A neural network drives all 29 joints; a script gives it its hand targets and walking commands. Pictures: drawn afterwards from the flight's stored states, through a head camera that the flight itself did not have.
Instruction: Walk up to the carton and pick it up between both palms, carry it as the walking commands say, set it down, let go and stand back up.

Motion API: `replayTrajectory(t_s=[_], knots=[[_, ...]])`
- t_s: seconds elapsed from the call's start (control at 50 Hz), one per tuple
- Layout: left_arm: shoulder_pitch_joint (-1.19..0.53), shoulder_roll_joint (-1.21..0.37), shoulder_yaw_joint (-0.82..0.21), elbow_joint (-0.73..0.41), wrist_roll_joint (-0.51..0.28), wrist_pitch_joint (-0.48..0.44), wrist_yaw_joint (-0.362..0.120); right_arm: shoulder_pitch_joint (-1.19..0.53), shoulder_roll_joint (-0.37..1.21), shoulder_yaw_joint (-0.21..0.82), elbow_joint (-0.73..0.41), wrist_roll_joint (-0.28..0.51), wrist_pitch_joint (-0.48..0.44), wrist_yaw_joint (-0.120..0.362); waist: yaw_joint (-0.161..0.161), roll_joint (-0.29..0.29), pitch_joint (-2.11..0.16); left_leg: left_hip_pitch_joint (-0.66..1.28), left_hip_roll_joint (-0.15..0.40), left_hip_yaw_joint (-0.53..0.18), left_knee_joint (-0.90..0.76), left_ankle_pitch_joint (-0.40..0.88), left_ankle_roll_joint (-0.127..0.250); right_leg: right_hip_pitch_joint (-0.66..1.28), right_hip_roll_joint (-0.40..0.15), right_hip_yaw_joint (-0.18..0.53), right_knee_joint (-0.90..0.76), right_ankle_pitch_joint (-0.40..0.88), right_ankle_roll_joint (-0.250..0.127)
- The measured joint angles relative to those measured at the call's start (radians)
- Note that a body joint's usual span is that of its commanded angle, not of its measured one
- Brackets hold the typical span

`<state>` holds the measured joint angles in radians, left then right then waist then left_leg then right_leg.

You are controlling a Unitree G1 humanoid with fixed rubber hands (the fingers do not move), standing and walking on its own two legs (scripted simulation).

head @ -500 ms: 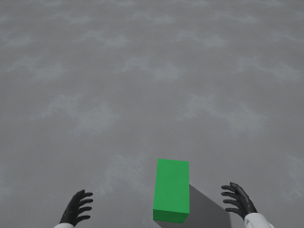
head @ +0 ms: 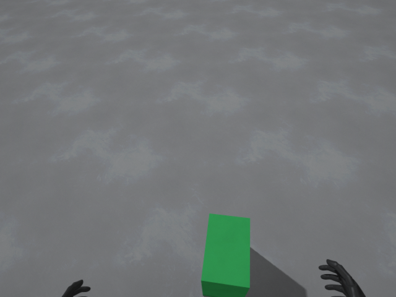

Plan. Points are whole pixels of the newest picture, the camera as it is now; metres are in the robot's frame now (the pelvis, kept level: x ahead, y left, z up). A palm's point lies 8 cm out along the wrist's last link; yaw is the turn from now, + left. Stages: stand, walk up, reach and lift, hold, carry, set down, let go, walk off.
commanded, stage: stand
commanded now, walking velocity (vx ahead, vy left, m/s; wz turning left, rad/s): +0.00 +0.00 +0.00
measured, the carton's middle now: (225, 257) +0.38 -0.08 -0.63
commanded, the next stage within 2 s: none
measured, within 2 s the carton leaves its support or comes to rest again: neither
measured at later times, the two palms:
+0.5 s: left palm out of the picture +0.10 +0.29 -0.09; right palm out of the picture +0.10 -0.31 -0.10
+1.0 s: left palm out of the picture +0.07 +0.30 -0.09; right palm out of the picture +0.07 -0.31 -0.10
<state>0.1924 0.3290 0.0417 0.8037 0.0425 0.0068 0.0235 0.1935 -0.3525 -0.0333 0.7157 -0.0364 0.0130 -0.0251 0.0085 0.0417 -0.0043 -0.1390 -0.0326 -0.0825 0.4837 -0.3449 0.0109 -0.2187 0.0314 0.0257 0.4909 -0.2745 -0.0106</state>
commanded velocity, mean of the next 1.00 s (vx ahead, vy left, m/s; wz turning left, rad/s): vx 0.00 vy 0.00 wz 0.00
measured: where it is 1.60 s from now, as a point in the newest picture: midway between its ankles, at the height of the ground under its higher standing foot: outside the picture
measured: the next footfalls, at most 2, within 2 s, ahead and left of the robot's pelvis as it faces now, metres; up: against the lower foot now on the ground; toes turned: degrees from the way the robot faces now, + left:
none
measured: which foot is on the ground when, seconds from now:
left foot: down 0.00-1.00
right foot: down 0.00-1.00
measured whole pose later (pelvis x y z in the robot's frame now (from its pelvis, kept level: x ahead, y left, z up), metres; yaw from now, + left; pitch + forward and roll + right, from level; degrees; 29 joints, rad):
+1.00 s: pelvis -0.02 -0.01 +0.01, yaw -1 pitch -2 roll +0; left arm 0.12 0.36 0.02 1.03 0.02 0.00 0.01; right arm 0.18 -0.39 0.00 0.94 -0.02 -0.02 -0.03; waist 0.01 0.02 0.02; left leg -0.06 -0.01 -0.07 0.36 -0.26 0.00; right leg -0.15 0.04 0.03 0.38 -0.19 -0.02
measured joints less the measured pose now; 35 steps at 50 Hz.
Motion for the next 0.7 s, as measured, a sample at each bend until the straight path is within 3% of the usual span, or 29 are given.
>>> replayTrajectory(t_s=[0.7], knots=[[-0.065, 0.020, -0.013, 0.185, -0.021, -0.008, -0.012, 0.001, -0.026, 0.030, 0.179, 0.012, -0.026, -0.006, 0.002, -0.013, 0.015, 0.074, 0.018, 0.005, -0.104, 0.066, -0.016, 0.068, 0.007, 0.000, -0.092, 0.062, -0.012]])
